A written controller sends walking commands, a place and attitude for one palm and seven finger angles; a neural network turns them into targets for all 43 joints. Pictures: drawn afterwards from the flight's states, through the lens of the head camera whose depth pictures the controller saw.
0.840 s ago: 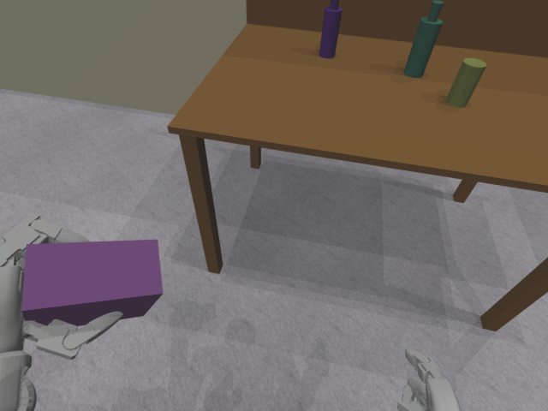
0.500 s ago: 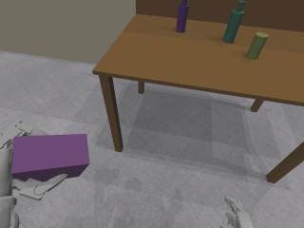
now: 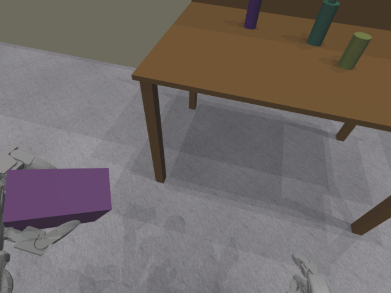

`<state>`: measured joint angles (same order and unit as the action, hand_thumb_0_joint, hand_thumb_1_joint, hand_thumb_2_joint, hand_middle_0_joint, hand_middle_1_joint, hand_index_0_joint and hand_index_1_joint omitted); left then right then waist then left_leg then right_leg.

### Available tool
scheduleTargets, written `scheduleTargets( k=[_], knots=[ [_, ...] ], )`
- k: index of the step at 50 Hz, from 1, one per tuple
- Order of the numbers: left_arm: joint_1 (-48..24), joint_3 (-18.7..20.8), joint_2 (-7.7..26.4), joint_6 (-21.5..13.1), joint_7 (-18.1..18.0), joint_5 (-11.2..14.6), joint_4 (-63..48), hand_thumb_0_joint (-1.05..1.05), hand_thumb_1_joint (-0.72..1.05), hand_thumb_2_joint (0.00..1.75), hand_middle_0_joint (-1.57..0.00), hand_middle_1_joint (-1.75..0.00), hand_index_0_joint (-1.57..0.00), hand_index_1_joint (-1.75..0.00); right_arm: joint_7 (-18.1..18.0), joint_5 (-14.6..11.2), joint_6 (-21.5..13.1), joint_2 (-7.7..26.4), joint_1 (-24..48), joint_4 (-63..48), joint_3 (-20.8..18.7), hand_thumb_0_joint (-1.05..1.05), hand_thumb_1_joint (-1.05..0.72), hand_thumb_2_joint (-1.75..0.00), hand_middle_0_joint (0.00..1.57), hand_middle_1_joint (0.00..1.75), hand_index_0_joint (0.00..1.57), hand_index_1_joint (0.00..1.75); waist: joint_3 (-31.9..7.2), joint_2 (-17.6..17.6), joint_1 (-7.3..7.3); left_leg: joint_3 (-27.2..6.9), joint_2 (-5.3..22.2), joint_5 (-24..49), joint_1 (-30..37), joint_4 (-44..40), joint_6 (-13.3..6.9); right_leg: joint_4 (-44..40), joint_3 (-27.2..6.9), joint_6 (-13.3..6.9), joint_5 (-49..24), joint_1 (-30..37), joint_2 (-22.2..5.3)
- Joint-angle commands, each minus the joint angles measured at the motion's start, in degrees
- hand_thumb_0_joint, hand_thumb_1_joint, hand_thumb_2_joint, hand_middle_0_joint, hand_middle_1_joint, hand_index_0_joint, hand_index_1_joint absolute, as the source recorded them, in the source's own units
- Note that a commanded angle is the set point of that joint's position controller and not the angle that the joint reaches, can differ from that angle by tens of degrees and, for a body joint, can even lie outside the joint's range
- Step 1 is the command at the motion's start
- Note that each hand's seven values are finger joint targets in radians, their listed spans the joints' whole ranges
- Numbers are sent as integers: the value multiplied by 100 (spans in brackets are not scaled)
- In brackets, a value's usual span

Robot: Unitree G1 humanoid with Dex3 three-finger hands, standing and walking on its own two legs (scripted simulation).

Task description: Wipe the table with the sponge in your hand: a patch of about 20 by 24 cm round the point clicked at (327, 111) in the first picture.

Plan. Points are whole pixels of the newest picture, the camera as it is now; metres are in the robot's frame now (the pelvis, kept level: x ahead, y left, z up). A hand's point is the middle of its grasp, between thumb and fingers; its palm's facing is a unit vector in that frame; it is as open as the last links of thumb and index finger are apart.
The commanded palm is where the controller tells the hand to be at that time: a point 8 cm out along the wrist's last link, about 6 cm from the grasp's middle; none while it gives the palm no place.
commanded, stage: walk to a spot facing it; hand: left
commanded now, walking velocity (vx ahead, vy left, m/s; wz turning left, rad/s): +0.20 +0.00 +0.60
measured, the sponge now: (73, 199) +0.23 +0.21 +0.14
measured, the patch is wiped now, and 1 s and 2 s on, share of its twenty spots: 0.00 0.00 0.00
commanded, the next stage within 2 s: none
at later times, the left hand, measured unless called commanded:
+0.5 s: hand out of the picture +0.14 +0.27 +0.17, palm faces +0.66 -0.63 -0.41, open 10.4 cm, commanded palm +0.08 +0.30 +0.19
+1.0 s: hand (0, 281) +0.11 +0.23 +0.18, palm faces +0.80 -0.42 -0.44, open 10.4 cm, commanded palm +0.04 +0.24 +0.19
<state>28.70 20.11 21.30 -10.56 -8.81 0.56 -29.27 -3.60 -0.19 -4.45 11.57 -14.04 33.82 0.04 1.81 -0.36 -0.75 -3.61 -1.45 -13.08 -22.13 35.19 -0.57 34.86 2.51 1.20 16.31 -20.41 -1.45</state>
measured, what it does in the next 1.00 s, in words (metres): steps to the right, turning left: left foot, then right foot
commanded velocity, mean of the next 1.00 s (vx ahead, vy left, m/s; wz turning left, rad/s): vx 0.14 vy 0.00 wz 0.58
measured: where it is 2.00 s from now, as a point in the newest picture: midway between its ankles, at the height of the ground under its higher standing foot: outside the picture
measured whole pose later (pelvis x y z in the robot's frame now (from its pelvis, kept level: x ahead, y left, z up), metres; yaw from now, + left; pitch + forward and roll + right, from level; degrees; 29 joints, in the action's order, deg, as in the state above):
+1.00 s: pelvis +0.08 -0.08 +0.01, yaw +37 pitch -2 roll +3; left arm 26.7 17.4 18.2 -9.1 -7.9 0.8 -27.5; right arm -3.6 0.9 -2.9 12.8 -11.4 37.7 0.1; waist 4.5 0.4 1.2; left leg 2.2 2.2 -23.4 -30.6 67.4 2.7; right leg 32.7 10.3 -1.9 17.5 -13.1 -6.3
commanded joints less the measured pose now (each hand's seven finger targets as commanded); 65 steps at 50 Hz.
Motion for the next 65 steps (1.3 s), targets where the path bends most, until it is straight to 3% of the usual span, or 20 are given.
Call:
scheduleTargets(
  k=[1,6,7,9,11,14,22,24,25,26,32,40,41,42,43,49,55,59,61,65],
  knots=[
    [-463,627,805,-398,-111,-10,-1483,0,10,130,-120,-160,-120,-160,-75,112,-424,701,427,-817,-276,0,-90,-90,20,30,20,30,-686,1460,-39,-2639,1475,-1189,145,-1971,-956,1214,-252,77,1385,-88,289],
    [-95,532,700,-295,0,129,-1424,0,10,130,-120,-160,-120,-160,43,109,-442,678,541,-666,-278,0,-90,-90,20,30,20,30,-902,1367,80,-1785,964,333,159,-1264,-694,-507,-82,-13,969,1007,341],
    [-161,568,767,-288,12,118,-1374,0,10,130,-120,-160,-120,-160,44,87,-389,619,605,-665,-257,0,-90,-90,20,30,20,30,-883,1090,124,-1389,789,-54,-446,-852,-528,-1168,-340,-185,653,1604,-31],
    [-547,622,1000,-215,-59,132,-1216,0,10,130,-120,-160,-120,-160,69,7,-282,485,601,-756,-305,0,-90,-90,20,30,20,30,-629,-1402,113,354,-131,-1574,-2178,2059,149,-2234,-3016,-1147,1336,2100,-2402],
    [-320,768,1018,-267,-111,117,-959,0,10,130,-120,-160,-120,-160,9,135,-263,533,598,-639,-240,0,-90,-90,20,30,20,30,-387,-341,45,196,321,-980,-1874,3331,236,-1910,-1994,-1141,-57,1349,-2139],
    [-484,734,1091,-367,-56,49,-982,0,10,130,-120,-160,-120,-160,-58,108,-190,478,705,-734,-192,0,-90,-90,20,30,20,30,-202,-611,71,473,563,-941,-1396,2864,345,-1551,-568,-882,-2567,1247,-1823],
    [-506,650,953,-282,-316,109,-1563,0,10,130,-120,-160,-120,-160,-124,156,-165,383,465,-1046,-218,0,-90,-90,20,30,20,30,-1073,-881,120,1696,-23,-509,564,-423,157,-74,312,-497,-3905,1565,-1629],
    [-668,543,917,-308,-342,202,-1851,0,10,130,-120,-160,-120,-160,-132,93,-164,530,337,-1103,-293,0,-90,-90,20,30,20,30,-1449,220,-195,606,691,599,2277,-1175,-338,2128,646,41,-2180,200,-1115],
    [-641,603,953,-419,-334,245,-2045,0,10,130,-120,-160,-120,-160,-84,82,-236,731,448,-1096,-333,0,-90,-90,20,30,20,30,-1435,1801,-44,-2007,2403,3162,3001,-1250,-1348,3445,523,376,1476,-1414,-240],
    [-702,692,1062,-490,-236,117,-1771,0,10,130,-120,-160,-120,-160,43,20,-301,676,345,-937,-326,0,-90,-90,20,30,20,30,-1227,1359,-12,-2784,2782,2718,2734,-1392,-1651,3958,-165,210,2024,-1875,-282],
    [-325,643,784,-364,-62,131,-1816,0,10,130,-120,-160,-120,-160,107,-105,-348,632,588,-811,-331,0,-90,-90,20,30,20,30,-491,1605,51,-778,1552,-901,425,-1939,-958,2488,104,290,597,-730,-347],
    [-913,405,634,-166,-14,73,-915,0,10,130,-120,-160,-120,-160,-77,-9,-406,587,696,-730,-168,0,-90,-90,20,30,20,30,-332,1151,227,-577,1101,-2221,-621,-959,-593,-578,560,225,907,1356,156],
    [-1053,359,691,-116,-11,20,-921,0,10,130,-120,-160,-120,-160,-68,-11,-373,465,653,-720,-146,0,-90,-90,20,30,20,30,-359,74,258,-25,620,-2189,-1243,448,-328,-1545,-420,-115,1392,1733,-653],
    [-1115,519,1075,-50,-34,31,-919,0,10,130,-120,-160,-120,-160,-80,2,-344,324,802,-780,-145,0,-90,-90,20,30,20,30,-254,-1843,309,658,-15,-2240,-2123,2603,52,-2388,-3003,-834,1760,1685,-2313],
    [-1332,643,1237,-51,-118,66,-1094,0,10,130,-120,-160,-120,-160,-41,112,-383,590,936,-819,-198,0,-90,-90,20,30,20,30,-315,-1508,305,164,138,-1897,-2177,3695,127,-2514,-3558,-1082,1299,1422,-2835],
    [-760,775,1150,-314,-141,59,-1252,0,10,130,-120,-160,-120,-160,-133,135,-162,445,976,-767,-158,0,-90,-90,20,30,20,30,-474,-906,142,747,525,-978,-948,2597,405,-1339,-17,-656,-3029,1432,-1801],
    [-95,905,1007,-239,-316,145,-1313,0,10,130,-120,-160,-120,-160,-93,134,-61,395,667,-1141,-235,0,-90,-90,20,30,20,30,-946,-1173,330,1402,295,-1062,-336,533,314,-871,107,-724,-3920,1957,-1949],
    [-169,792,928,-262,-348,200,-1629,0,10,130,-120,-160,-120,-160,-106,56,25,465,377,-1198,-329,0,-90,-90,20,30,20,30,-1425,-496,-80,1384,78,169,1188,-1169,153,860,514,-218,-4080,1491,-1707],
    [-152,812,1056,-459,-293,286,-2053,0,10,130,-120,-160,-120,-160,-41,41,-95,778,491,-1252,-402,0,-90,-90,20,30,20,30,-1384,1924,67,-1895,2471,5064,2660,-1275,-1204,3033,473,420,1503,-1128,-356],
    [-63,864,1137,-469,-52,54,-2088,0,10,130,-120,-160,-120,-160,185,-40,-275,776,494,-914,-463,0,-90,-90,20,30,20,30,-943,1326,49,-1297,2055,3487,1929,-1102,-1211,2705,-221,358,1330,-1456,-396]
  ],
)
